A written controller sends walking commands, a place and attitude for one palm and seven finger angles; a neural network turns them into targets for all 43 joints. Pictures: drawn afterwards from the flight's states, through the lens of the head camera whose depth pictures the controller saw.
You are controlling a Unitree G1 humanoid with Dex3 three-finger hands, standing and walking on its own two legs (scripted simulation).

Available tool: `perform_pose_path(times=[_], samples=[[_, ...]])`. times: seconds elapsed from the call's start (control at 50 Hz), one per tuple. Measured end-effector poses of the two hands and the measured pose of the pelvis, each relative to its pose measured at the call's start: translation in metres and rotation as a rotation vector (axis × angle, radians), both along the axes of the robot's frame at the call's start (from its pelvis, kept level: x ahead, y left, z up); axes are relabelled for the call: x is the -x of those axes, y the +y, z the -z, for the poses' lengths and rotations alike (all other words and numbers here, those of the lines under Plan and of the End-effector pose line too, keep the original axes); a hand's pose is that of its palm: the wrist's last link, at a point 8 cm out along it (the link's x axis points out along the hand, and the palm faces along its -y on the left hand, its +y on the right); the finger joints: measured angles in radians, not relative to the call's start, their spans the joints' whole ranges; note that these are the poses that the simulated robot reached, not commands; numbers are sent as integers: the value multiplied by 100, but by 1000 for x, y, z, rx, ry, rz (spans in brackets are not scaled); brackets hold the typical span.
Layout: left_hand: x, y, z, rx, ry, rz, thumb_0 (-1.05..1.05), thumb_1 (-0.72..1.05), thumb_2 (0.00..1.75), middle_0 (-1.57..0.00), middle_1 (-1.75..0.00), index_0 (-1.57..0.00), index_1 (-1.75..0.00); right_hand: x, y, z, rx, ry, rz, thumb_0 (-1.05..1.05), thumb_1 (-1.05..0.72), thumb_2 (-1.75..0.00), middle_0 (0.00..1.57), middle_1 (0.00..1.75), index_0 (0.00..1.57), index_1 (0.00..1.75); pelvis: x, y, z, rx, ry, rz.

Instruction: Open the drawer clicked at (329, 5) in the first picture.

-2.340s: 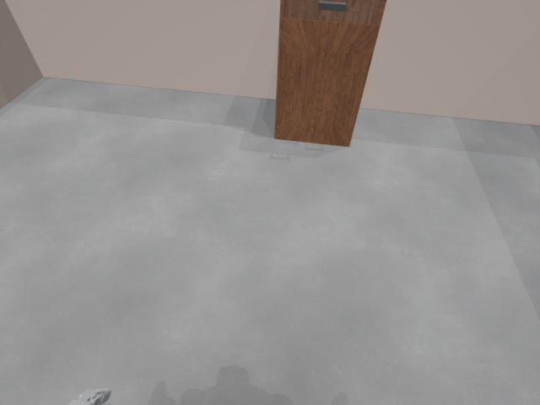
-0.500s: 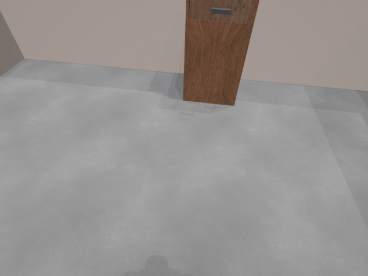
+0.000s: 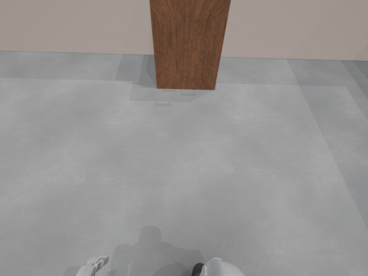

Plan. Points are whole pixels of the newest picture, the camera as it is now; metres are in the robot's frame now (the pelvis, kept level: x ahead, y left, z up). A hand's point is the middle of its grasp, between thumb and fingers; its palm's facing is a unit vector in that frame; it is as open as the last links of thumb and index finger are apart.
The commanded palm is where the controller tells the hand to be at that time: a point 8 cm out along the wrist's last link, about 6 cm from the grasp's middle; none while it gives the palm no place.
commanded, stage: get within about a metre, facing it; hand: left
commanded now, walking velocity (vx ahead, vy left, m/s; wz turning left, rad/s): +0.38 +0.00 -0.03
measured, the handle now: out of the picture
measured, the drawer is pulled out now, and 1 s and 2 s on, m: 0.00 0.00 0.00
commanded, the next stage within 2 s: stand and wait in 0.56 s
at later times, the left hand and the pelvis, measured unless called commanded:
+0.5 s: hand (101, 267) +0.16 +0.21 -0.16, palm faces +0.09 -0.99 -0.13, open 7.3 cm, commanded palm none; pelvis +0.23 +0.05 +0.02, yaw -1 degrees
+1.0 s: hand (131, 155) +0.46 +0.18 -0.13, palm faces +0.00 -0.98 -0.21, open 7.2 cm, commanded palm none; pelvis +0.37 +0.01 +0.03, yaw -1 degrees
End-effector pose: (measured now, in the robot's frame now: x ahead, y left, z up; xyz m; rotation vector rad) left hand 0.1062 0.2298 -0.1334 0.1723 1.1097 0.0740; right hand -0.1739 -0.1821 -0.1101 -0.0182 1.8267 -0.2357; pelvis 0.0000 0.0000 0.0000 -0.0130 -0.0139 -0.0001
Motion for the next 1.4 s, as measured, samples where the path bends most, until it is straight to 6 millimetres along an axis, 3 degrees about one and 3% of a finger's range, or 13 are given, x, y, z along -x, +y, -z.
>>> perform_pose_path(times=[0.08,0.18,0.24,0.38,0.48,0.56,0.68,0.8,0.9,0.96,1.1,1.22,1.4], samples=[[-24,-6,-5,-5,3,-27,0,91,90,-20,-30,-20,-30,-88,-24,12,28,-147,-21,1,-90,-90,20,30,20,30,-34,-7,-7,5,-21,-6],[-24,-2,-17,-28,99,-60,0,93,90,-20,-30,-20,-30,-232,-44,7,66,-435,-97,1,-91,-90,20,30,19,30,-75,-7,-24,5,-10,-4],[-23,3,-21,-26,158,-76,0,94,90,-20,-30,-20,-30,-303,-49,-2,86,-554,-130,1,-92,-90,19,30,19,30,-101,-2,-29,8,1,-4],[-25,12,-15,25,279,-153,0,92,90,-20,-30,-20,-30,-429,-33,-16,80,-663,-240,1,-93,-90,19,30,19,30,-168,18,-30,21,16,-9],[-38,26,1,59,385,-189,0,91,90,-20,-30,-20,-30,-495,-3,-10,85,-711,-281,1,-92,-90,19,30,19,30,-218,42,-17,11,7,-1],[-82,40,-6,44,398,-142,1,91,90,-20,-30,-20,-30,-501,12,-12,83,-696,-214,0,-91,-90,20,30,20,30,-247,51,-24,-1,-6,31],[-187,51,-20,12,256,-84,1,91,90,-20,-30,-20,-30,-484,-3,-16,132,-567,-139,-2,-96,-90,20,30,20,30,-286,52,-36,-10,5,43],[-286,37,-29,-27,118,-28,1,92,90,-20,-30,-20,-30,-461,-8,-1,77,-388,-76,-1,-93,-90,20,30,20,30,-326,34,-33,-23,4,39],[-336,13,-26,-49,59,3,0,92,90,-20,-30,-20,-30,-464,-14,22,26,-303,-29,0,-91,-90,20,30,19,30,-359,16,-20,-17,-4,31],[-345,3,-28,-37,56,-16,0,92,90,-20,-30,-20,-30,-484,-14,20,15,-301,-42,1,-91,-90,20,30,19,30,-370,13,-24,-11,-5,19],[-352,10,-19,-16,98,-55,-1,94,90,-20,-30,-21,-30,-543,-7,13,32,-405,-95,1,-91,-90,19,30,19,30,-388,17,-25,19,-5,16],[-343,22,-18,-5,170,-86,-1,95,90,-20,-30,-20,-30,-562,-5,-1,60,-404,-113,2,-93,-90,20,30,19,30,-409,24,-34,2,-4,30],[-308,20,-19,3,325,-84,0,92,90,-20,-30,-20,-30,-579,-1,-4,65,-395,-113,2,-92,-90,20,30,19,30,-426,32,-38,-7,3,40]])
